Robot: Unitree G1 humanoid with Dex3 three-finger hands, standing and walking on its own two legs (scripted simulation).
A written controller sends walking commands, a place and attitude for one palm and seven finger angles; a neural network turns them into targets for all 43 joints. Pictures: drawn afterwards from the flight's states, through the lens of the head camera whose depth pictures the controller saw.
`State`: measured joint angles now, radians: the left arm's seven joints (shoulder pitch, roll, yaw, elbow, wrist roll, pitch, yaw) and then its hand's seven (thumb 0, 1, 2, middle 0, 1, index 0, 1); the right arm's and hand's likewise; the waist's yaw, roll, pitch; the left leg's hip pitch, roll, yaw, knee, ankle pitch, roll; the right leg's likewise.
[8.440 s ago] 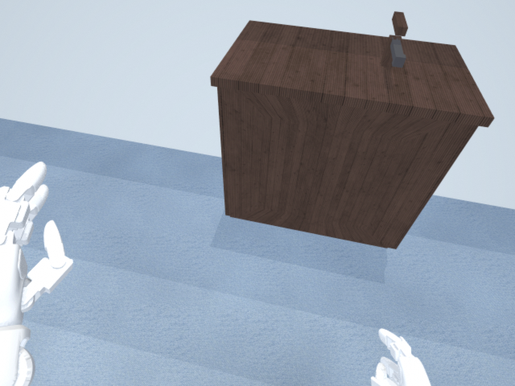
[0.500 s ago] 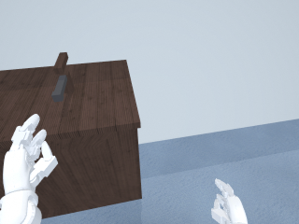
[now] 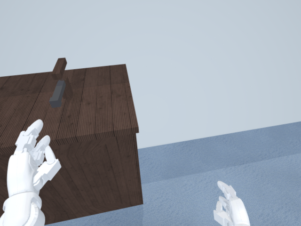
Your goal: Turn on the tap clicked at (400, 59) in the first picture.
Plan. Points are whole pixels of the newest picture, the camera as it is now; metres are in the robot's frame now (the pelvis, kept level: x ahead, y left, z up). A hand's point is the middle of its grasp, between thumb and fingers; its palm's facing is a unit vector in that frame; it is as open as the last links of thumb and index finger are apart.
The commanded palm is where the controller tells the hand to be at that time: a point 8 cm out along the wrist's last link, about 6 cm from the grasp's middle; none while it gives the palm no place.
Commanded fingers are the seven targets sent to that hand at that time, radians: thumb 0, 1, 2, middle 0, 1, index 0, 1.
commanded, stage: turn the palm inward beside the body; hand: left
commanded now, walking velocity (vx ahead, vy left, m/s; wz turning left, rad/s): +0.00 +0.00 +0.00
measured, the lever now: (55, 102) +0.44 +0.40 +0.10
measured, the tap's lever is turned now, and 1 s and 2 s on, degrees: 0 0 0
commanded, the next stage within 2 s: reach beside the lever's end, fingers flat in 0.16 s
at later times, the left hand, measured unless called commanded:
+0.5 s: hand (57, 157) +0.20 +0.24 +0.14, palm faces +0.54 -0.84 -0.09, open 7.4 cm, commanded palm +0.16 +0.29 +0.15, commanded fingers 0.00 0.90 0.90 -0.20 -0.30 -0.20 -0.30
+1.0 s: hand (55, 137) +0.27 +0.29 +0.13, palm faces +0.55 -0.83 -0.07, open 7.5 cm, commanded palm +0.23 +0.33 +0.13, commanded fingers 0.00 0.90 0.90 -0.19 -0.25 -0.19 -0.25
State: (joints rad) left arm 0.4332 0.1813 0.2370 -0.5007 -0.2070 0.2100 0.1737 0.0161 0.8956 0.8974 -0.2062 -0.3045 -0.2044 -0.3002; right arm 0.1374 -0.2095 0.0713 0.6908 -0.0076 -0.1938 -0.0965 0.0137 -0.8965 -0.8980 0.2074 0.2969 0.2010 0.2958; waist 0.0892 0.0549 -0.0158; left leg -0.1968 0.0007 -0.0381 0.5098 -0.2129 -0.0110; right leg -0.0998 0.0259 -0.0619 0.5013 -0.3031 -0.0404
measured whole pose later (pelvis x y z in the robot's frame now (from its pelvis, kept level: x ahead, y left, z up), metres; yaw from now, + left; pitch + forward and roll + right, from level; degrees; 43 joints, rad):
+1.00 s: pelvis +0.01 -0.01 +0.00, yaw -1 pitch -2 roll +0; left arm 0.11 0.28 0.43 -0.04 -0.24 0.13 0.10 0.02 0.90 0.90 -0.20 -0.28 -0.20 -0.28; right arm 0.18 -0.23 0.03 0.72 0.02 -0.17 -0.13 0.01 -0.90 -0.90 0.21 0.30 0.20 0.30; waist 0.06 0.03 -0.03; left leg -0.25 0.01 -0.02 0.52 -0.24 -0.02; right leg -0.18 0.03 -0.04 0.54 -0.33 -0.05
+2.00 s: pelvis +0.00 +0.02 -0.02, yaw -2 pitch +9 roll -2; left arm -0.54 0.65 0.67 0.97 -0.11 -0.20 -0.07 0.02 0.90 0.90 -0.16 -0.16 -0.16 -0.16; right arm 0.33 -0.28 0.02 0.72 0.01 -0.07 -0.10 0.01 -0.90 -0.90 0.21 0.30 0.20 0.30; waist -0.05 0.01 -0.05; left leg -0.59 0.02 -0.02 0.73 -0.29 0.01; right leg -0.48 0.04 -0.05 0.69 -0.36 -0.02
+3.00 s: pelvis +0.01 +0.01 -0.02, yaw -2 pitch +10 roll -2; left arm -0.52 0.61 0.64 0.91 -0.11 -0.19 -0.06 0.01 0.91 0.90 -0.16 -0.15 -0.15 -0.15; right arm 0.32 -0.28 0.02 0.68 0.01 -0.03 -0.09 0.01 -0.90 -0.90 0.21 0.30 0.20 0.30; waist -0.04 0.01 -0.07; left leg -0.61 0.02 -0.03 0.77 -0.33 0.01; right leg -0.50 0.05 -0.05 0.70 -0.38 -0.03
